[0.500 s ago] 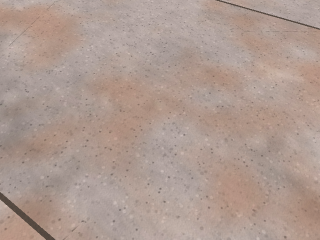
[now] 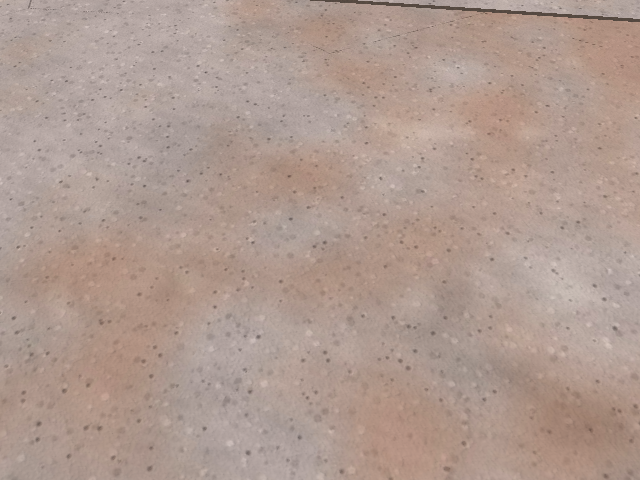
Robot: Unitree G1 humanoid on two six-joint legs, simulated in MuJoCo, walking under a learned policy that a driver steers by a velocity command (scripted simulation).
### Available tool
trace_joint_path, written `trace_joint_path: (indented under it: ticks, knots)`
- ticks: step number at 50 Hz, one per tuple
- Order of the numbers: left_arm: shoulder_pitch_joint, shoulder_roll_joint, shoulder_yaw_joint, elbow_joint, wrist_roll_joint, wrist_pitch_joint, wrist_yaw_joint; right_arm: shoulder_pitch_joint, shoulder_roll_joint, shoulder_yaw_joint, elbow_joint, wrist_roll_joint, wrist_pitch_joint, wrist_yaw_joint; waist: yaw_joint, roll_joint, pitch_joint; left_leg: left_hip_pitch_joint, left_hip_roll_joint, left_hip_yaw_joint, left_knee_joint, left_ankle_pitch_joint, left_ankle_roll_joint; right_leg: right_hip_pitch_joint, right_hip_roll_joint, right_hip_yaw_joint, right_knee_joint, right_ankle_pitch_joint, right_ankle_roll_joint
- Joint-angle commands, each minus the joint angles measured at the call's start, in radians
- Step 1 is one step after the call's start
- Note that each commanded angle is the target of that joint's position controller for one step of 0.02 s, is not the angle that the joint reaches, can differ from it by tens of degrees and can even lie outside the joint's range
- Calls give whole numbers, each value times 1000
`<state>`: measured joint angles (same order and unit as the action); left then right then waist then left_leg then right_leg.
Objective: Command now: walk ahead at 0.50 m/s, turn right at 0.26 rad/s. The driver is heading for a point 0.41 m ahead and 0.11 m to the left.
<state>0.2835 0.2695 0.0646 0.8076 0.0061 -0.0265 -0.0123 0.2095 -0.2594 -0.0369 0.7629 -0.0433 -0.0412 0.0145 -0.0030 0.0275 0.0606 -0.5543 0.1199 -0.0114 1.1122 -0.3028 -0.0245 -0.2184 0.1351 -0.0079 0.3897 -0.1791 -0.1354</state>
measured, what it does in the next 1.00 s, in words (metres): walks ahead: left foot, then right foot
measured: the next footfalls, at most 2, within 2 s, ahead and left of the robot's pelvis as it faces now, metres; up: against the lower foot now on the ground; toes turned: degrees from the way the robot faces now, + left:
left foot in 0.36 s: +0.36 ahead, +0.12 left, +0.00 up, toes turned +9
right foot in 0.84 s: +0.41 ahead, -0.06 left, +0.00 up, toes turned +10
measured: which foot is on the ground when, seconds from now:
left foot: up 0.00-0.34, down 0.36-1.00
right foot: down 0.00-0.38, up 0.40-0.82, down 0.84-1.00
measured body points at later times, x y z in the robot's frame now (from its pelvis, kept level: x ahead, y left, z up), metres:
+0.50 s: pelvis +0.26 +0.06 -0.01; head +0.30 +0.07 +0.44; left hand +0.27 +0.32 -0.15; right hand +0.41 -0.18 -0.13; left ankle +0.32 +0.12 -0.74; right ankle +0.17 -0.07 -0.64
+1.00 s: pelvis +0.34 +0.04 +0.00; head +0.35 +0.03 +0.45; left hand +0.35 +0.28 -0.14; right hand +0.43 -0.19 -0.15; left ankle +0.32 +0.12 -0.74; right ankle +0.37 -0.07 -0.74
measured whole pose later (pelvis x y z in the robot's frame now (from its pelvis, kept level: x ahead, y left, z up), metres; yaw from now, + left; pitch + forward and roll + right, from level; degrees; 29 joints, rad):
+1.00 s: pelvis +0.34 +0.04 +0.00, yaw +10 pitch -1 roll +0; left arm 0.25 0.19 0.00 1.02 0.01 -0.01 0.04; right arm 0.25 -0.20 -0.01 0.99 -0.01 0.00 -0.02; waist -0.01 0.02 0.02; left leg -0.14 -0.07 0.01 0.37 -0.21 0.06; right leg -0.18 0.01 -0.01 0.41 -0.21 -0.02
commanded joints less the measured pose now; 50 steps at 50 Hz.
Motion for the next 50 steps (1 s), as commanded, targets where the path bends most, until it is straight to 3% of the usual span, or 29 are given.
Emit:
trace_joint_path:
  ticks: [1, 7, 13, 15, 16, 17, 18, 19, 20, 21, 22, 23, 24, 26, 29, 33, 38, 40, 41, 42, 43, 44, 45, 47, 50]
  knots:
    - [40, 111, 21, -35, -2, -40, 1, 80, -62, -16, -17, -2, 18, 10, -18, -54, -59, -46, 15, 26, -82, 112, -6, 69, -271, 208, -214, 367, -117]
    - [129, 111, 10, 13, 5, -55, 4, -102, -62, -12, -53, 19, 15, 20, 52, -72, -7, -150, -8, 27, -297, 308, 32, 215, -280, 114, -250, 406, -31]
    - [174, 101, -5, 65, 23, -57, 31, -214, -50, -3, -91, 17, 5, 36, 75, -65, 49, -138, -90, 64, -475, 265, 92, 352, -329, 17, -228, 566, -11]
    - [142, 112, -9, 71, 24, -56, 42, -150, -49, -4, -73, 11, 0, 31, 37, -88, 14, -1, -158, 128, -520, 191, 122, 357, -318, -35, -90, 956, 21]
    - [133, 128, -6, 75, 25, -54, 50, -73, -63, -9, -51, 7, -4, 24, 7, -108, -35, 82, -198, 150, -528, 157, 138, 365, -312, -44, 31, 1127, 38]
    - [131, 138, -5, 81, 23, -50, 54, 59, -83, -18, -10, 2, -15, 17, -43, -113, -101, 221, -218, 130, -583, 185, 160, 338, -305, -39, 200, 1140, 50]
    - [100, 147, -7, 75, 6, -53, 54, 196, -103, -28, 28, -13, -30, 8, -122, -97, -166, 434, -171, 68, -683, 358, 195, 211, -275, -62, 411, 947, 62]
    - [97, 96, -23, 27, -7, -64, 52, 295, -194, -49, 45, -23, -33, -4, -139, 59, -285, 697, 98, -199, -607, 825, 276, -26, -168, -123, 773, 287, 85]
    - [238, 53, -26, 30, -38, -58, 43, 277, -239, -60, 51, 21, -26, -3, -40, 218, -459, 929, 336, -571, -597, 1337, 473, -285, -13, -14, 1055, -421, 115]
    - [180, 102, -21, 53, -2, -45, 45, 223, -189, -57, 37, 62, -20, 0, -53, -3, -418, 810, 273, -435, -629, 1283, 438, -277, -92, 98, 1044, -299, 111]
    - [104, 84, -26, 32, -3, -45, 39, 132, -137, -40, 25, 58, -18, -5, -35, 5, -263, 677, 226, -337, -689, 1129, 403, -322, -120, 84, 995, -262, 115]
    - [78, 79, -28, 34, 7, -40, 36, 73, -74, -21, 23, 50, -11, -8, -5, -56, -154, 544, 171, -264, -748, 993, 350, -314, -156, 70, 910, -240, 117]
    - [64, 80, -26, 32, 21, -22, 32, 53, -61, -14, 27, 52, -9, -14, 13, -51, -102, 454, 128, -213, -789, 936, 316, -282, -175, 64, 840, -222, 124]
    - [113, 51, -29, 52, 29, 13, 24, 49, -73, -10, 43, 38, -13, -14, 45, -17, -103, 333, 83, -130, -820, 958, 290, -169, -162, 36, 764, -181, 142]
    - [123, 29, -32, 65, 19, 28, 23, 40, -94, -10, 59, 28, -20, -11, 61, 17, -134, 312, 52, -64, -827, 961, 276, -143, -160, 20, 650, -124, 158]
    - [32, 27, -33, 66, 18, 43, 33, 54, -86, -3, 85, 24, -5, -13, 25, 65, -121, 322, 27, -60, -845, 701, 225, -130, -176, 8, 453, -57, 159]
    - [-19, 27, -34, 88, 12, 49, 52, 66, -75, 1, 115, 14, 16, -25, -7, 70, -70, 318, 58, -146, -842, 381, 236, -71, -167, 9, 269, -127, 147]
    - [11, 10, -40, 111, 11, 40, 60, 45, -70, 5, 124, 23, 22, -34, 19, 49, -56, 311, 52, -162, -794, 357, 218, 11, -158, 1, 90, -77, 129]
    - [29, 14, -43, 123, 16, 29, 65, 51, -62, 8, 130, 27, 21, -37, 29, 15, -56, 283, 41, -169, -774, 338, 181, 91, -188, 38, -27, 46, 120]
    - [58, 57, -38, 136, 25, 16, 70, 73, -38, 15, 129, 27, 15, -37, 14, -42, -81, 262, 7, -155, -733, 294, 141, 164, -278, 134, -55, 173, 101]
    - [-1, 113, -28, 142, 13, 12, 66, 171, -7, 16, 150, 41, 16, -32, -73, -157, -65, 277, -87, -87, -759, 143, 113, 120, -339, 203, -32, 307, 52]
    - [-21, 45, -42, 147, 5, 9, 53, 161, -19, 17, 187, 37, 25, -38, -43, -126, -67, 382, -98, -76, -786, 97, 99, 36, -332, 189, -41, 247, 43]
    - [-28, 19, -49, 152, 5, 5, 46, 131, -36, 12, 193, 36, 30, -41, -30, -113, -40, 412, -87, -90, -795, 139, 96, 3, -290, 159, -49, 171, 66]
    - [-12, 25, -48, 176, 2, 6, 51, 92, -57, 5, 201, 35, 34, -40, -12, -114, -27, 415, -64, -101, -786, 207, 103, 21, -244, 124, -62, 128, 87]
    - [4, 19, -48, 207, 0, 8, 56, 97, -29, 14, 231, 36, 30, -42, -8, -69, -32, 397, -56, -101, -798, 221, 95, 73, -243, 119, -58, 158, 81]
